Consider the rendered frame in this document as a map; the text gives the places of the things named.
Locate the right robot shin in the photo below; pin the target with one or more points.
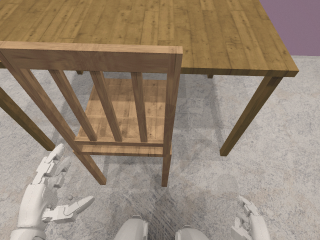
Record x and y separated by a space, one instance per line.
186 226

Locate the robot left forearm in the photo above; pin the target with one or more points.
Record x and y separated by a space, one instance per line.
28 233

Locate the chair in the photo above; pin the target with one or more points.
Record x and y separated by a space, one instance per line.
123 117

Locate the table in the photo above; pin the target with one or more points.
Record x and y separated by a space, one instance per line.
218 37

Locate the robot left hand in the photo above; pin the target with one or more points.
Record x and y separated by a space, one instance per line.
33 211

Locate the robot right hand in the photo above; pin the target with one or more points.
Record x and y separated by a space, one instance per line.
254 228

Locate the left robot thigh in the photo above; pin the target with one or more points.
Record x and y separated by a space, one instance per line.
133 229

